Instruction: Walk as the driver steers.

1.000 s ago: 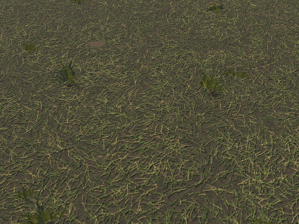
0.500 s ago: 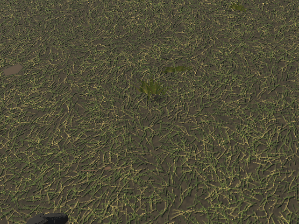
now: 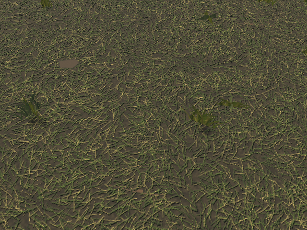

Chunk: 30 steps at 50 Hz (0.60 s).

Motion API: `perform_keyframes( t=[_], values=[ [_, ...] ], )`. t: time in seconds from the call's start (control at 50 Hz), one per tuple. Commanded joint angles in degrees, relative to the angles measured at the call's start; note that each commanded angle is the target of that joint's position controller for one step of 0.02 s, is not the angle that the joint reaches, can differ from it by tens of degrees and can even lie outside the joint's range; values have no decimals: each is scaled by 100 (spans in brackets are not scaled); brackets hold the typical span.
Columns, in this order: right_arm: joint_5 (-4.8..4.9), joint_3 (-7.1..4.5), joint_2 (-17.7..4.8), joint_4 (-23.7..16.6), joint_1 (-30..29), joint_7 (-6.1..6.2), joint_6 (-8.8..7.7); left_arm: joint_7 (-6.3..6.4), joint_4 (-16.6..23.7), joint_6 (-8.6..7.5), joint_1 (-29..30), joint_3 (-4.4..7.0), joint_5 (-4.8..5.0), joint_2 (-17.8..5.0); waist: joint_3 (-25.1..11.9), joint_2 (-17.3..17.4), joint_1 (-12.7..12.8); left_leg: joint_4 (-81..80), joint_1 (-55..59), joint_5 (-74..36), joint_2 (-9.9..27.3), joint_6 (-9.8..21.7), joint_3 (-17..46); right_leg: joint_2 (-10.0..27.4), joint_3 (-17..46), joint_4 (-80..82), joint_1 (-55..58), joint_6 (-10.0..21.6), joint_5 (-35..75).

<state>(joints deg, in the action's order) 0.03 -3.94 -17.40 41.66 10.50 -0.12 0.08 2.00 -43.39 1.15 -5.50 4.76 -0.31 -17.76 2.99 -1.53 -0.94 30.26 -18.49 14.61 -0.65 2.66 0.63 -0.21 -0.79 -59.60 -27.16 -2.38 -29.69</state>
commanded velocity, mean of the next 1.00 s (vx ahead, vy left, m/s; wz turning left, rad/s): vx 0.29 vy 0.00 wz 0.38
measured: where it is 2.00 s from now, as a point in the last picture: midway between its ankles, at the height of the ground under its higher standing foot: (84, 155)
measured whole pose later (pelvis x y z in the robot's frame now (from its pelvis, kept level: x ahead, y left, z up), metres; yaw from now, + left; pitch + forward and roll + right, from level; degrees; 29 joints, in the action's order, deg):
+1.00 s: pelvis +0.26 +0.12 +0.01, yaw +23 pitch +2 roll +1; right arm 0.0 -3.1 -15.0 41.4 16.9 -1.6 -4.1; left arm -0.4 -45.3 -4.4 -13.5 3.3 0.9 -18.0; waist 1.3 -2.3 -0.8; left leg 20.4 -11.8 10.3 -2.9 3.6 -2.2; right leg 6.9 1.3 -63.4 -33.0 0.1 -14.7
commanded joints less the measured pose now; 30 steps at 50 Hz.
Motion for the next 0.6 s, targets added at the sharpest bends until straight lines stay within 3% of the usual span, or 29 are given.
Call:
perform_keyframes(
  t=[0.02,0.06,0.12,0.2,0.24,0.28,0.32,0.34,0.36,0.38,0.4,0.42,0.46,0.52,0.6],
  values=[
    [111,-233,-903,-419,-89,121,-44,60,413,-61,148,153,10,-521,-998,733,91,-771,1554,-3946,1401,1081,1609,100,469,-507,-992,-136,399],
    [68,-252,-942,-470,-76,167,14,57,398,-70,41,128,43,-408,-1066,817,131,-794,1493,-3919,1263,1072,1538,-18,431,-189,-799,-221,690],
    [83,-293,-1033,-503,-9,231,70,57,434,-93,197,88,51,-314,-1034,840,38,-755,1488,-3514,1183,1029,1658,-74,480,662,-636,-313,916],
    [63,-319,-1103,-598,-129,237,153,-2,449,-118,253,88,66,-358,-953,1024,-13,-739,1057,-2817,1110,1010,1997,-162,535,1410,-61,-328,1022],
    [98,-306,-1050,-627,-149,209,169,-67,464,-171,238,98,105,-398,-959,1077,-52,-895,873,-1149,1004,991,2284,-201,521,1863,209,-239,1022],
    [116,-273,-986,-643,-179,179,159,-141,495,-263,242,118,148,-434,-733,1200,-48,-1053,515,582,883,955,2619,-245,447,2443,567,-98,986],
    [112,-218,-886,-676,-321,184,142,-180,381,-394,-161,160,184,-419,-576,1163,262,-855,14,1427,587,753,2689,-226,332,3553,1485,92,1527],
    [84,-147,-664,-705,-294,195,109,-156,293,-445,-524,228,146,-604,-679,871,393,-327,-547,1773,335,504,2462,242,680,3802,2310,288,1511],
    [23,-8,-169,-704,-106,174,75,-110,206,-458,-1117,279,23,-906,-1040,-236,432,1483,-1274,2213,-292,118,1499,1476,1935,4155,3157,693,752],
    [142,-87,-454,-1089,-270,165,-27,-194,107,-504,-1300,369,-177,-1374,-469,-1305,333,2380,-2688,2202,-536,25,1010,2386,4004,4848,2837,1518,-511],
    [138,-188,-868,-1033,-383,166,-84,-196,231,-578,-941,301,-113,-1048,-33,-926,293,2998,-2960,1703,-8,-54,1091,2363,3881,4948,2578,1660,-1105],
    [124,-259,-1024,-933,-350,139,-79,-148,272,-590,-704,210,1,-709,164,-791,252,3173,-3056,1231,98,-136,986,2020,3178,4931,2526,1433,-912],
    [89,-251,-834,-842,-279,86,-84,-71,286,-578,-649,139,62,-549,142,-625,272,3341,-3048,546,270,-303,829,1636,2223,4974,2598,1127,56],
    [123,-115,-353,-885,-386,0,-211,-80,107,-661,-1159,94,-6,-469,28,-490,440,3231,-2872,-189,289,-388,643,1380,1354,5101,2561,1164,1243],
    [85,-11,-172,-1066,-798,-71,-288,-131,-20,-644,-1316,109,66,-623,97,-474,530,1939,-2569,-728,394,-479,265,1308,726,5204,2554,1251,2068]
  ],
)
Keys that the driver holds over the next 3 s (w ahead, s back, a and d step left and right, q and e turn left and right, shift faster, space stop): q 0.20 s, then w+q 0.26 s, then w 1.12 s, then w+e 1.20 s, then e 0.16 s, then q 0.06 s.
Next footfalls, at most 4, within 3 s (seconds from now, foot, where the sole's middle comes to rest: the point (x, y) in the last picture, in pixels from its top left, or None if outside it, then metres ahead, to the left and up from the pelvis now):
0.34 right None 0.10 -0.14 -0.77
0.80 left None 0.26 0.22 -0.77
1.32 right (121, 179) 0.65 0.12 -0.77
1.84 left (54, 145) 0.82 0.45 -0.77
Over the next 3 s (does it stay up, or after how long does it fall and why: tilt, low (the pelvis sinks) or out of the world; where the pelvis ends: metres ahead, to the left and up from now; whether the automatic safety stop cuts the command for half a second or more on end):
stays up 1.31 0.31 0.00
